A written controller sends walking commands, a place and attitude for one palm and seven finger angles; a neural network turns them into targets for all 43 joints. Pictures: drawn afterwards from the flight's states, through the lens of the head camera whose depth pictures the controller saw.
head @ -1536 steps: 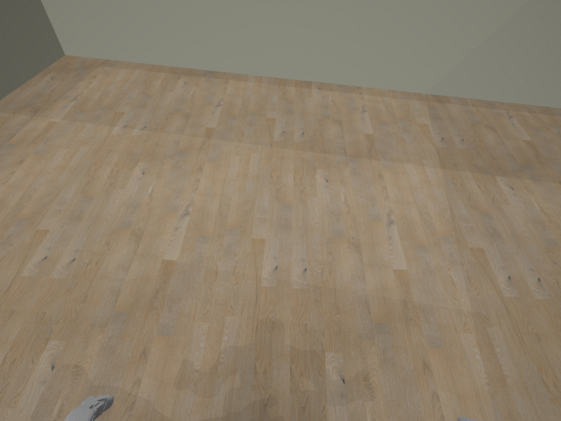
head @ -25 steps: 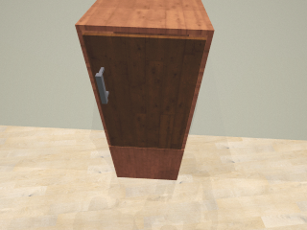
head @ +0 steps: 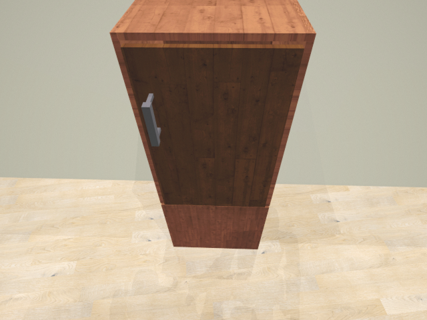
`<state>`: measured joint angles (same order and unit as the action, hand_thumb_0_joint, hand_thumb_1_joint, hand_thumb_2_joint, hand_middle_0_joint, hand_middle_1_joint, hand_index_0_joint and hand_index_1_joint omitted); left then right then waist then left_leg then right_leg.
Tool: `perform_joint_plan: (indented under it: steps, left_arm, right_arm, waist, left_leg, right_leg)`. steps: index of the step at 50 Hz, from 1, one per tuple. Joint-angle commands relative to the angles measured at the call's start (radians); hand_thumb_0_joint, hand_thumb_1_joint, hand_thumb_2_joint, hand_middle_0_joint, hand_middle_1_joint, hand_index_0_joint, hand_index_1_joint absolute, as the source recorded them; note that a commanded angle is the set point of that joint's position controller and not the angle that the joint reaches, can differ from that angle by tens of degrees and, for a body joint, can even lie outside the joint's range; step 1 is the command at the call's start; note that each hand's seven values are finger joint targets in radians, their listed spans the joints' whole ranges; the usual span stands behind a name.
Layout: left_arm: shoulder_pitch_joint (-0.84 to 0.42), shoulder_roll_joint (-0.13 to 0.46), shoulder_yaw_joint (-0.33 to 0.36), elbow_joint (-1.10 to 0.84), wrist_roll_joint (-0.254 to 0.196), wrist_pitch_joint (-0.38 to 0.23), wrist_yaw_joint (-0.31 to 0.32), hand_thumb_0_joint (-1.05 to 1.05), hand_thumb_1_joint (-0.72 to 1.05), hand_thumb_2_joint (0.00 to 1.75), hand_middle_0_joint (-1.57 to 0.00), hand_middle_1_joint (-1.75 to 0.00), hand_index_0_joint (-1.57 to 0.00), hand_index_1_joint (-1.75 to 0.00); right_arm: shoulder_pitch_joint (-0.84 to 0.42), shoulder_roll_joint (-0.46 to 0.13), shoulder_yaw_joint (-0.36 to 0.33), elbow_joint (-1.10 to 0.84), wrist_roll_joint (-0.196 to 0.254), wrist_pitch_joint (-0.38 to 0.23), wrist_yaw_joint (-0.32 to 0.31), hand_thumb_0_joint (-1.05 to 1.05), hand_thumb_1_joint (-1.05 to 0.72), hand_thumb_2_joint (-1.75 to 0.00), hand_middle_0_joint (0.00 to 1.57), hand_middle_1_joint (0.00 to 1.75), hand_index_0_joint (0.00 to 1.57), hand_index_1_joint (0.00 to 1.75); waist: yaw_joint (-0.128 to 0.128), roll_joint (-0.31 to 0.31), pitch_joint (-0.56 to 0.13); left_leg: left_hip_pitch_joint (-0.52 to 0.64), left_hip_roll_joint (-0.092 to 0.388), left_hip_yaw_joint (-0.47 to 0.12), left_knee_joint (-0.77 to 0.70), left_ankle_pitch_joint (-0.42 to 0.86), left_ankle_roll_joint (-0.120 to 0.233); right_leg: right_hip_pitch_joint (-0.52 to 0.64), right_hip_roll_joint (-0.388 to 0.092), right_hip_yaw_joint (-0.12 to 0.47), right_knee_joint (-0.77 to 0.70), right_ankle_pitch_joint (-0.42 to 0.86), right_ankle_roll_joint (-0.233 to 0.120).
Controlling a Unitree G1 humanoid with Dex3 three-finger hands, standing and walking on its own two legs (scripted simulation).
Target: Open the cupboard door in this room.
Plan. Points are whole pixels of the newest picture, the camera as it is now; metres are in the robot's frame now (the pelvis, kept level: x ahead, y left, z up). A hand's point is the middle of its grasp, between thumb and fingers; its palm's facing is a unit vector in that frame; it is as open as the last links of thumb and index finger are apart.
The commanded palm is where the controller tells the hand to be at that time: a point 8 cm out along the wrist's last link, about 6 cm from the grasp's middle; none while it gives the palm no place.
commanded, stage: come to a stop and stand still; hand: left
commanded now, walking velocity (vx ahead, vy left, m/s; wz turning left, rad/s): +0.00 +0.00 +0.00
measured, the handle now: (153, 120) +0.54 +0.18 +0.08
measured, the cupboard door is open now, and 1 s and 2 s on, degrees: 0 0 0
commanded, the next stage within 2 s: look again from close up in 0.32 s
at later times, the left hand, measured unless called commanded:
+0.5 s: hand out of the picture -0.02 +0.13 -0.17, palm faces +0.05 -0.99 -0.14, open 7.4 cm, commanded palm none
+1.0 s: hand out of the picture +0.03 +0.17 -0.17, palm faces +0.02 -0.97 -0.22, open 7.3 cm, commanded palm none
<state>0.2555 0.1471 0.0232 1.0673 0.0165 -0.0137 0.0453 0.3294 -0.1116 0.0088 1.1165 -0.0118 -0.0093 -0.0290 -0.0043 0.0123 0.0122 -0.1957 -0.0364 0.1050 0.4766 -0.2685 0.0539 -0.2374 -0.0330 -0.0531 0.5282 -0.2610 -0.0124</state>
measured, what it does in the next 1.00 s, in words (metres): stands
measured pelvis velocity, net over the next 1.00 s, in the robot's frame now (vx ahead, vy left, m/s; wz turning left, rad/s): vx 0.02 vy -0.01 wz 0.00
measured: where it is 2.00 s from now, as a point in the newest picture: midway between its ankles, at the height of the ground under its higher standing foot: outside the picture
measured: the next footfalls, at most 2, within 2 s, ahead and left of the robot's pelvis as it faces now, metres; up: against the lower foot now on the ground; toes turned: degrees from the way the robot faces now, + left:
none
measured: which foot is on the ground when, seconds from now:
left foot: down 0.00-1.00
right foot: down 0.00-1.00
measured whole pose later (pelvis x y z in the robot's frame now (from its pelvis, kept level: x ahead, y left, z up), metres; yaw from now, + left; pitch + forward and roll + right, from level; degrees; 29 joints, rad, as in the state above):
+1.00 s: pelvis +0.02 -0.01 +0.00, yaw +0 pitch -1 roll +1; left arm 0.27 0.15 -0.01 1.10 0.01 -0.02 0.04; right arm 0.30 -0.15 0.03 1.12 -0.01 -0.03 -0.03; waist -0.01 0.02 0.03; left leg -0.15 -0.02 0.09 0.43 -0.27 0.03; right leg -0.18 -0.01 -0.07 0.48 -0.28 -0.03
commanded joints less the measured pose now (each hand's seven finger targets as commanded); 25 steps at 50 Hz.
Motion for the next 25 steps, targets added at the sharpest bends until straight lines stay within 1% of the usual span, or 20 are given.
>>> perform_joint_plan:
  steps: [1, 2, 3, 4, 5, 8, 9, 10, 11, 14, 15, 17, 19, 20, 21, 22, 23, 24, 25]
  left_arm:
    - [0.093, 0.072, -0.005, -0.003, -0.006, -0.018, -0.006, 0.00, 0.90, 0.90, -0.20, -0.30, -0.20, -0.30]
    - [0.086, 0.067, -0.008, -0.005, -0.008, -0.016, -0.005, 0.00, 0.90, 0.90, -0.20, -0.30, -0.20, -0.30]
    - [0.087, 0.059, -0.009, -0.005, -0.008, -0.014, -0.005, 0.00, 0.90, 0.90, -0.20, -0.30, -0.20, -0.30]
    - [0.087, 0.058, -0.009, -0.007, -0.007, -0.013, -0.003, 0.00, 0.90, 0.90, -0.20, -0.30, -0.20, -0.30]
    - [0.096, 0.057, -0.008, -0.006, -0.008, -0.012, -0.002, 0.00, 0.90, 0.90, -0.20, -0.30, -0.20, -0.30]
    - [0.111, 0.055, -0.011, 0.005, -0.008, -0.009, -0.003, 0.00, 0.90, 0.90, -0.20, -0.30, -0.20, -0.30]
    - [0.111, 0.055, -0.010, 0.007, -0.006, -0.008, -0.003, 0.00, 0.90, 0.90, -0.20, -0.30, -0.20, -0.30]
    - [0.117, 0.052, -0.012, 0.010, -0.007, -0.009, -0.003, 0.00, 0.90, 0.90, -0.20, -0.30, -0.20, -0.30]
    - [0.125, 0.051, -0.012, 0.014, -0.008, -0.010, -0.003, 0.00, 0.90, 0.90, -0.20, -0.30, -0.20, -0.30]
    - [0.133, 0.050, -0.013, 0.020, -0.006, -0.013, -0.004, 0.00, 0.90, 0.90, -0.20, -0.30, -0.20, -0.30]
    - [0.135, 0.047, -0.014, 0.022, -0.006, -0.015, -0.003, 0.00, 0.90, 0.90, -0.20, -0.30, -0.20, -0.30]
    - [0.141, 0.044, -0.015, 0.031, -0.007, -0.015, -0.004, 0.00, 0.90, 0.90, -0.20, -0.30, -0.20, -0.30]
    - [0.143, 0.039, -0.016, 0.036, -0.005, -0.013, -0.003, 0.00, 0.90, 0.90, -0.20, -0.30, -0.20, -0.30]
    - [0.148, 0.033, -0.017, 0.039, -0.005, -0.013, -0.003, 0.00, 0.90, 0.90, -0.20, -0.30, -0.20, -0.30]
    - [0.215, 0.088, -0.020, 0.079, 0.009, -0.035, 0.034, 0.00, 0.90, 0.90, -0.20, -0.30, -0.20, -0.30]
    - [0.167, 0.109, -0.018, 0.033, -0.001, -0.043, 0.026, 0.00, 0.90, 0.90, -0.20, -0.30, -0.20, -0.30]
    - [0.130, 0.096, -0.022, 0.020, -0.002, -0.042, 0.015, 0.00, 0.90, 0.90, -0.20, -0.30, -0.20, -0.30]
    - [0.120, 0.086, -0.024, 0.021, -0.002, -0.045, 0.011, 0.00, 0.90, 0.90, -0.20, -0.30, -0.20, -0.30]
    - [0.126, 0.074, -0.026, 0.022, -0.004, -0.044, 0.007, 0.00, 0.90, 0.90, -0.20, -0.30, -0.20, -0.30]
  right_arm:
    - [0.072, -0.064, -0.009, -0.013, -0.003, -0.012, 0.001, 0.00, -0.90, -0.90, 0.20, 0.30, 0.20, 0.30]
    - [0.080, -0.064, -0.008, -0.006, -0.004, -0.013, 0.001, 0.00, -0.90, -0.90, 0.20, 0.30, 0.20, 0.30]
    - [0.081, -0.067, -0.006, 0.001, -0.004, -0.016, 0.000, 0.00, -0.90, -0.90, 0.20, 0.30, 0.20, 0.30]
    - [0.079, -0.060, -0.005, 0.009, -0.002, -0.019, 0.001, 0.00, -0.90, -0.90, 0.20, 0.30, 0.20, 0.30]
    - [0.075, -0.062, -0.003, 0.012, -0.002, -0.021, 0.000, 0.00, -0.90, -0.90, 0.20, 0.30, 0.20, 0.30]
    - [0.064, -0.062, -0.002, 0.016, -0.002, -0.021, -0.004, 0.00, -0.90, -0.90, 0.20, 0.30, 0.20, 0.30]
    - [0.065, -0.059, -0.002, 0.018, -0.001, -0.020, -0.004, 0.00, -0.90, -0.90, 0.20, 0.30, 0.20, 0.30]
    - [0.065, -0.061, -0.001, 0.018, -0.001, -0.021, -0.005, 0.00, -0.90, -0.90, 0.20, 0.30, 0.20, 0.30]
    - [0.061, -0.058, -0.002, 0.019, -0.001, -0.022, -0.006, 0.00, -0.90, -0.90, 0.20, 0.30, 0.20, 0.30]
    - [0.061, -0.060, -0.004, 0.020, 0.001, -0.022, -0.008, 0.00, -0.90, -0.90, 0.20, 0.30, 0.20, 0.30]
    - [0.063, -0.061, -0.004, 0.021, 0.001, -0.024, -0.009, 0.00, -0.90, -0.90, 0.20, 0.30, 0.20, 0.30]
    - [0.058, -0.061, -0.003, 0.021, 0.001, -0.024, -0.011, 0.00, -0.90, -0.90, 0.20, 0.30, 0.20, 0.30]
    - [0.059, -0.056, -0.003, 0.025, 0.002, -0.022, -0.012, 0.00, -0.90, -0.90, 0.20, 0.30, 0.20, 0.30]
    - [0.055, -0.058, -0.002, 0.023, 0.002, -0.022, -0.013, 0.00, -0.90, -0.90, 0.20, 0.30, 0.20, 0.30]
    - [-0.069, -0.123, -0.011, -0.057, 0.014, -0.033, 0.000, 0.00, -0.90, -0.90, 0.20, 0.30, 0.20, 0.30]
    - [0.009, -0.073, -0.009, -0.081, 0.006, -0.019, 0.002, 0.00, -0.90, -0.90, 0.20, 0.30, 0.20, 0.30]
    - [0.029, -0.066, -0.009, -0.064, 0.002, -0.020, 0.002, 0.00, -0.90, -0.90, 0.20, 0.30, 0.20, 0.30]
    - [0.049, -0.066, -0.004, -0.054, -0.003, -0.024, 0.006, 0.00, -0.90, -0.90, 0.20, 0.30, 0.20, 0.30]
    - [0.058, -0.075, -0.004, -0.058, -0.003, -0.026, 0.006, 0.00, -0.90, -0.90, 0.20, 0.30, 0.20, 0.30]
  waist:
    - [0.001, -0.181, 0.057]
    - [0.002, -0.158, 0.060]
    - [0.003, -0.116, 0.065]
    - [0.010, -0.067, 0.078]
    - [0.013, -0.037, 0.068]
    - [0.017, -0.013, 0.076]
    - [0.016, -0.016, 0.084]
    - [0.017, -0.002, 0.070]
    - [0.018, 0.000, 0.063]
    - [0.013, -0.015, 0.038]
    - [0.012, -0.011, 0.026]
    - [0.012, 0.003, 0.030]
    - [0.011, -0.001, 0.057]
    - [0.011, 0.004, 0.059]
    - [0.049, -0.010, 0.091]
    - [-0.023, 0.007, 0.005]
    - [-0.024, 0.057, 0.032]
    - [-0.021, 0.081, 0.020]
    - [-0.020, 0.086, 0.006]
  left_leg:
    - [-0.051, 0.102, -0.099, -0.092, 0.059, -0.025]
    - [-0.035, 0.109, -0.108, -0.108, 0.080, -0.023]
    - [-0.026, 0.122, -0.120, -0.127, 0.109, -0.019]
    - [-0.042, 0.130, -0.125, -0.137, 0.134, -0.016]
    - [-0.048, 0.133, -0.129, -0.144, 0.136, -0.015]
    - [-0.045, 0.136, -0.133, -0.156, 0.114, -0.014]
    - [-0.047, 0.139, -0.131, -0.156, 0.118, -0.014]
    - [-0.039, 0.139, -0.131, -0.155, 0.128, -0.013]
    - [-0.025, 0.138, -0.130, -0.152, 0.132, -0.014]
    - [0.000, 0.142, -0.127, -0.142, 0.161, -0.015]
    - [0.005, 0.142, -0.125, -0.139, 0.177, -0.014]
    - [0.012, 0.142, -0.126, -0.143, 0.175, -0.016]
    - [0.003, 0.144, -0.128, -0.148, 0.167, -0.015]
    - [0.007, 0.143, -0.129, -0.149, 0.168, -0.015]
    - [-0.061, 0.150, -0.097, 0.063, 0.222, -0.047]
    - [-0.045, 0.102, -0.117, 0.027, -0.022, -0.045]
    - [-0.034, 0.102, -0.126, -0.026, -0.010, -0.038]
    - [-0.023, 0.120, -0.129, -0.030, 0.057, -0.031]
    - [-0.032, 0.129, -0.144, -0.041, 0.085, -0.023]
  right_leg:
    - [0.017, -0.129, 0.144, -0.171, 0.119, -0.061]
    - [0.010, -0.120, 0.126, -0.168, 0.110, -0.055]
    - [0.006, -0.103, 0.114, -0.158, 0.107, -0.047]
    - [0.024, -0.088, 0.099, -0.147, 0.129, -0.041]
    - [0.041, -0.085, 0.098, -0.143, 0.128, -0.038]
    - [0.042, -0.079, 0.098, -0.149, 0.115, -0.035]
    - [0.044, -0.075, 0.095, -0.150, 0.119, -0.035]
    - [0.050, -0.078, 0.096, -0.152, 0.128, -0.035]
    - [0.048, -0.079, 0.099, -0.154, 0.136, -0.035]
    - [0.062, -0.078, 0.098, -0.155, 0.172, -0.034]
    - [0.070, -0.082, 0.093, -0.153, 0.188, -0.034]
    - [0.066, -0.080, 0.096, -0.155, 0.183, -0.035]
    - [0.058, -0.077, 0.088, -0.162, 0.168, -0.033]
    - [0.050, -0.077, 0.091, -0.162, 0.164, -0.032]
    - [0.021, -0.131, 0.141, -0.154, 0.521, -0.014]
    - [0.045, -0.171, 0.186, -0.164, 0.315, -0.051]
    - [0.006, -0.147, 0.162, -0.146, 0.171, -0.066]
    - [-0.001, -0.111, 0.125, -0.129, 0.113, -0.066]
    - [0.013, -0.093, 0.114, -0.122, 0.083, -0.062]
